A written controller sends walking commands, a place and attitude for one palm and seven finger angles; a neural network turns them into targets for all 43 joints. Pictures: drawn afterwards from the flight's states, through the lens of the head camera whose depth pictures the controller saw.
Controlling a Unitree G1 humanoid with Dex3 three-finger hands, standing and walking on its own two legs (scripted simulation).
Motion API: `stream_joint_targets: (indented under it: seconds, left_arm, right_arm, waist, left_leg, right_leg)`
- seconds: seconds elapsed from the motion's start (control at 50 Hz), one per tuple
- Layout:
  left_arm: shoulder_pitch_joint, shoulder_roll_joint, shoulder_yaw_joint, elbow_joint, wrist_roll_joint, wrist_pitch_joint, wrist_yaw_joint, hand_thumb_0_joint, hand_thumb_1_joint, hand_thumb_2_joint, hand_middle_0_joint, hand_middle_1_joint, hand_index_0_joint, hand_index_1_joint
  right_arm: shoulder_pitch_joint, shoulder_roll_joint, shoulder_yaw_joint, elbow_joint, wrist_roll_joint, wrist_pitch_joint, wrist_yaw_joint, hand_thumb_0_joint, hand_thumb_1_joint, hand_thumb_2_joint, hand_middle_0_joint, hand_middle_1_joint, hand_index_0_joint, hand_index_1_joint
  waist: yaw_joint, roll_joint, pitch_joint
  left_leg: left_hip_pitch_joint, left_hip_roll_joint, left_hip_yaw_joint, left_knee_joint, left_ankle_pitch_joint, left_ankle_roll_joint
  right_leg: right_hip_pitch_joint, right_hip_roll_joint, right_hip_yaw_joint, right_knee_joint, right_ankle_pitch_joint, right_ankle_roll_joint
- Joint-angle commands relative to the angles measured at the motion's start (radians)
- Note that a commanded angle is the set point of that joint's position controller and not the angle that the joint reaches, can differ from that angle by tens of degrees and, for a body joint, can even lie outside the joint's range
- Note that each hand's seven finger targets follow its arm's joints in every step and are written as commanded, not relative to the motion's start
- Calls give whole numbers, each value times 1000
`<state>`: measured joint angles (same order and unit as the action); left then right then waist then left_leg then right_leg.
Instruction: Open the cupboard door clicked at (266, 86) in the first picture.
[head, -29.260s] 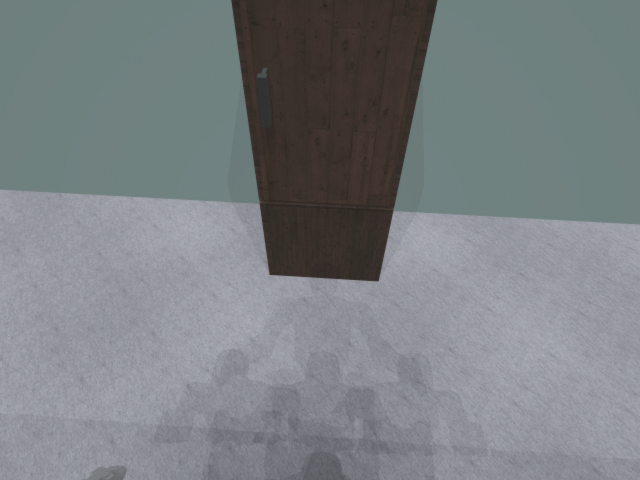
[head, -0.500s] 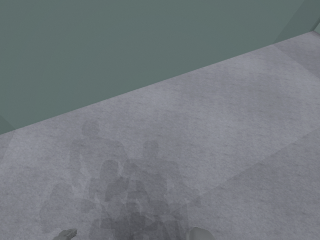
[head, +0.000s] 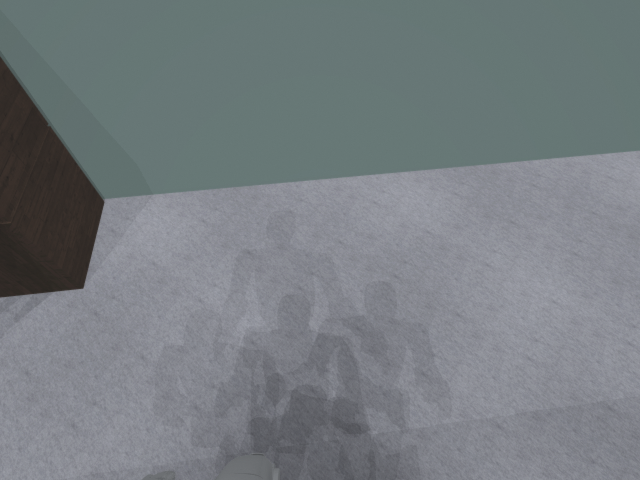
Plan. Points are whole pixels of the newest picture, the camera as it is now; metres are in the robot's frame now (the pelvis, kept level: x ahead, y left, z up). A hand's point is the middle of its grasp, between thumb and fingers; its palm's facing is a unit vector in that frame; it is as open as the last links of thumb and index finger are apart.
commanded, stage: turn to face it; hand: left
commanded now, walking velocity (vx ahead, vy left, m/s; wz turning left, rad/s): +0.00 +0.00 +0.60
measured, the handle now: out of the picture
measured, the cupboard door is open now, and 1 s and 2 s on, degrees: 46 46 46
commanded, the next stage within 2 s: take the last steps up to it in 1.50 s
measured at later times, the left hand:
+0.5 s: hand out of the picture +0.09 +0.22 -0.15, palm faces +0.27 -0.92 -0.28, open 7.4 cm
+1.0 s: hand out of the picture -0.09 +0.19 -0.19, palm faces +0.62 -0.74 -0.26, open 7.4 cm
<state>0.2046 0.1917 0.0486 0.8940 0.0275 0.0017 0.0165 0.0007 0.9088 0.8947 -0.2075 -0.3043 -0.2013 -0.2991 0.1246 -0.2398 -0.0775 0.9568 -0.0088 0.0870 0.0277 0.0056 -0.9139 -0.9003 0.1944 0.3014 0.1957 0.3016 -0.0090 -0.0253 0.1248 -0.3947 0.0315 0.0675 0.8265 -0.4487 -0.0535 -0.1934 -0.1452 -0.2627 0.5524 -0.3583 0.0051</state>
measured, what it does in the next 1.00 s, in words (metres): steps on the spot, turning left: left foot, then right foot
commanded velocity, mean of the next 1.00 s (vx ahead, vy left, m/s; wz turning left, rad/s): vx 0.00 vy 0.00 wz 0.59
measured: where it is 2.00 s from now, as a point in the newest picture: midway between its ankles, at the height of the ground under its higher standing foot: outside the picture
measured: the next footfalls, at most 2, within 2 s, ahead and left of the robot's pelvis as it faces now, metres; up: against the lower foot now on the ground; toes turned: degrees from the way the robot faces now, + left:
left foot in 0.08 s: +0.03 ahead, +0.13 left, +0.00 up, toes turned +8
right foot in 0.48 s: +0.09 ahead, -0.11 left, +0.00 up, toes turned +13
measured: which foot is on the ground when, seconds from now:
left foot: up 0.00-0.06, down 0.08-0.48, up 0.50-0.92, down 0.94-1.00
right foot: down 0.00-0.06, up 0.08-0.46, down 0.48-0.94, up 0.96-1.00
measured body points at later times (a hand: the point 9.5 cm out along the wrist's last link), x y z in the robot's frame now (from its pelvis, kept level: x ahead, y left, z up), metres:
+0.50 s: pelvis +0.02 -0.02 -0.01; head +0.08 -0.02 +0.44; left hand +0.08 +0.26 -0.13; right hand +0.15 -0.25 -0.17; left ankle -0.01 +0.12 -0.73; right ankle +0.06 -0.12 -0.74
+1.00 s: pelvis +0.02 -0.01 -0.01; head +0.05 +0.04 +0.43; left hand -0.13 +0.22 -0.17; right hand +0.27 -0.14 -0.14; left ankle -0.04 +0.07 -0.74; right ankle +0.06 -0.13 -0.70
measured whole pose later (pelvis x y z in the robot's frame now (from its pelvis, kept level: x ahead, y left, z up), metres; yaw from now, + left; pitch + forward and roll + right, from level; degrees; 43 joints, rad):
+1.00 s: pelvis +0.02 -0.01 -0.01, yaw +37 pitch +1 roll +1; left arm 0.25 0.26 0.08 0.95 0.02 0.05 0.01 0.00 0.91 0.89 -0.20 -0.30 -0.20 -0.30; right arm 0.08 -0.22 -0.06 0.91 -0.01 0.04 0.02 0.00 -0.91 -0.90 0.20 0.30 0.20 0.30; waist 0.02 -0.06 0.11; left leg -0.31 0.00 0.09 0.64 -0.34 0.04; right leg -0.37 -0.17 -0.18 0.94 -0.55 0.06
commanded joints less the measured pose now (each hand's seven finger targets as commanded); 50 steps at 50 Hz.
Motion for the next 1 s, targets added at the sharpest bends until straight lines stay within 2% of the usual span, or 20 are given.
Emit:
stream_joint_targets:
  seconds: [0.0,0.02,0.04,0.06,0.12,0.2,0.34,0.42,0.44,0.46,0.48,0.5,0.56,0.8,0.86,0.88,0.9,0.92,0.94,0.98]
  left_arm:
    - [63,230,69,-38,-6,-8,10,0,900,900,-200,-300,-200,-300]
    - [41,216,67,-45,-12,-6,6,0,900,900,-200,-300,-200,-300]
    - [26,150,55,-88,-20,-1,-4,0,900,900,-200,-300,-200,-300]
    - [-52,128,34,-132,-12,9,2,0,900,900,-200,-300,-200,-300]
    - [-97,138,40,-90,-12,23,6,0,900,900,-200,-300,-200,-300]
    - [-39,130,40,-55,-13,28,-4,0,900,900,-200,-300,-200,-300]
    - [-88,117,35,-94,-16,25,-4,0,900,900,-200,-300,-200,-300]
    - [17,130,40,-77,-20,5,2,0,900,900,-200,-300,-200,-300]
    - [64,167,50,-67,-16,-7,8,0,900,900,-200,-300,-200,-300]
    - [97,264,70,-61,3,-16,20,0,900,900,-200,-300,-200,-300]
    - [89,282,56,-72,-3,-10,18,0,900,900,-200,-300,-200,-300]
    - [47,236,53,-76,-7,-14,24,0,900,900,-200,-300,-200,-300]
    - [-57,143,27,-104,-13,-14,22,0,900,900,-200,-300,-200,-300]
    - [86,203,60,-36,2,-13,18,0,900,900,-200,-300,-200,-300]
    - [77,222,69,-24,-2,-8,10,0,900,900,-200,-300,-200,-300]
    - [65,220,70,-27,-10,-6,5,0,900,900,-200,-300,-200,-300]
    - [58,183,65,-52,-17,0,-2,0,900,900,-200,-300,-200,-300]
    - [-24,114,34,-102,-16,3,-5,0,900,900,-200,-300,-200,-300]
    - [-72,135,32,-116,-6,19,4,0,900,900,-200,-300,-200,-300]
    - [-81,130,40,-75,-11,25,7,0,900,900,-200,-300,-200,-300]
  right_arm:
    - [2,-63,-9,-99,-5,-50,1,0,-900,-900,200,300,200,300]
    - [75,-106,-22,-84,-8,-58,2,0,-900,-900,200,300,200,300]
    - [155,-237,-54,-75,-19,-67,-6,0,-900,-900,200,300,200,300]
    - [227,-285,-62,-53,-13,-57,-15,0,-900,-900,200,300,200,300]
    - [108,-209,-40,-86,-16,-65,-45,0,-900,-900,200,300,200,300]
    - [63,-186,-26,-95,-13,-76,-46,0,-900,-900,200,300,200,300]
    - [53,-191,-38,-99,-21,-63,-37,0,-900,-900,200,300,200,300]
    - [-3,-182,-45,-116,-13,-54,-35,0,-900,-900,200,300,200,300]
    - [1,-147,-40,-122,-4,-56,-32,0,-900,-900,200,300,200,300]
    - [27,-71,-31,-137,5,-59,-26,0,-900,-900,200,300,200,300]
    - [27,-99,-37,-145,-5,-54,-24,0,-900,-900,200,300,200,300]
    - [14,-109,-41,-125,-10,-42,-24,0,-900,-900,200,300,200,300]
    - [39,-72,-30,-79,-11,-24,-4,0,-900,-900,200,300,200,300]
    - [-68,-28,0,-98,-2,-34,2,0,-900,-900,200,300,200,300]
    - [-12,-47,-3,-95,-4,-48,0,0,-900,-900,200,300,200,300]
    - [39,-77,-12,-84,-6,-55,0,0,-900,-900,200,300,200,300]
    - [110,-177,-36,-76,-14,-63,-5,0,-900,-900,200,300,200,300]
    - [179,-265,-59,-62,-15,-59,-12,0,-900,-900,200,300,200,300]
    - [212,-265,-52,-43,-12,-57,-24,0,-900,-900,200,300,200,300]
    - [124,-216,-40,-69,-15,-62,-46,0,-900,-900,200,300,200,300]
  waist:
    - [12,-160,-194]
    - [-39,-50,-235]
    - [-84,276,-282]
    - [-110,293,-276]
    - [-58,238,-190]
    - [-9,137,-189]
    - [-14,195,-157]
    - [42,162,-179]
    - [65,68,-198]
    - [73,-246,-226]
    - [66,-235,-208]
    - [50,-265,-174]
    - [-17,-139,-114]
    - [54,-171,-148]
    - [24,-160,-188]
    - [-15,-99,-205]
    - [-58,125,-257]
    - [-99,344,-241]
    - [-102,224,-243]
    - [-64,238,-193]
  left_leg:
    - [127,-42,70,-287,144,25]
    - [298,5,9,-402,322,50]
    - [495,286,-373,-415,734,190]
    - [473,410,-469,-418,962,297]
    - [326,289,-349,-431,795,253]
    - [322,208,-259,-431,811,217]
    - [211,170,-342,-436,621,213]
    - [84,124,-380,-340,564,170]
    - [-24,60,-342,-252,404,117]
    - [-211,-98,-157,-6,-18,29]
    - [-196,-98,-131,238,-205,20]
    - [-185,-53,-168,373,-165,22]
    - [-184,-9,-113,462,50,-8]
    - [-65,-1,30,-25,-25,3]
    - [97,-24,62,-247,97,23]
    - [230,-18,48,-368,217,39]
    - [413,162,-195,-426,467,123]
    - [468,383,-458,-454,843,252]
    - [447,407,-444,-441,877,286]
    - [345,307,-340,-438,830,253]
  right_leg:
    - [119,-217,87,38,677,-53]
    - [4,-194,56,194,562,-10]
    - [-304,-39,28,440,-41,71]
    - [-399,11,149,568,-337,70]
    - [-426,1,263,657,-162,80]
    - [-373,33,257,569,-62,91]
    - [-234,98,231,300,-71,81]
    - [22,134,213,-14,93,64]
    - [178,56,279,-166,180,48]
    - [312,-240,569,-246,308,-54]
    - [172,-371,598,-250,395,-151]
    - [73,-331,596,-259,369,-160]
    - [32,-176,294,-217,461,-95]
    - [164,-256,143,-135,617,-125]
    - [119,-247,88,-22,583,-75]
    - [33,-228,52,81,534,-34]
    - [-177,-132,7,287,244,36]
    - [-402,-12,68,498,-316,80]
    - [-440,-7,188,581,-305,72]
    - [-429,-4,249,641,-180,79]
